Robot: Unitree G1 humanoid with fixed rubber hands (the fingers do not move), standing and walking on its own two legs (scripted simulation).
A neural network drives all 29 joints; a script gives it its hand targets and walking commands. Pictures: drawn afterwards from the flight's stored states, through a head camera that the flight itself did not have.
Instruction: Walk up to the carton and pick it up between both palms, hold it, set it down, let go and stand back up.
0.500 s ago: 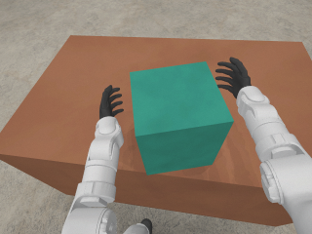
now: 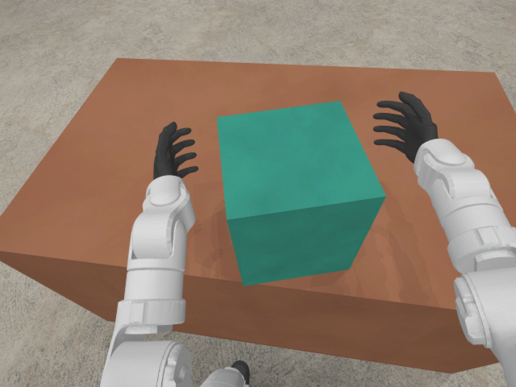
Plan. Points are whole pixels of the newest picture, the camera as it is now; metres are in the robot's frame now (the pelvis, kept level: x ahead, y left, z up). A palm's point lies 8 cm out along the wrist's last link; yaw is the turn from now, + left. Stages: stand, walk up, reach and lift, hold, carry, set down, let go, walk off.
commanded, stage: set down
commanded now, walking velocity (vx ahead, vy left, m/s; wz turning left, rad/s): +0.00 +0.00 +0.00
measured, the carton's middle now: (288, 199) +0.41 +0.05 +0.00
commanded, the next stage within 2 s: none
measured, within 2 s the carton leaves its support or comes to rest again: neither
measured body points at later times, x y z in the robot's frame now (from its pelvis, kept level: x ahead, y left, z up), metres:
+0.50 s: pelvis +0.00 +0.00 +0.00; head +0.04 +0.00 +0.45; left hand +0.33 +0.21 +0.11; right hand +0.44 -0.17 +0.09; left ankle +0.08 +0.16 -0.73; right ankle +0.02 -0.11 -0.73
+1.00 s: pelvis -0.01 +0.00 +0.00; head +0.03 +0.00 +0.45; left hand +0.30 +0.20 +0.07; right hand +0.39 -0.19 +0.05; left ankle +0.08 +0.16 -0.73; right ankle +0.02 -0.11 -0.73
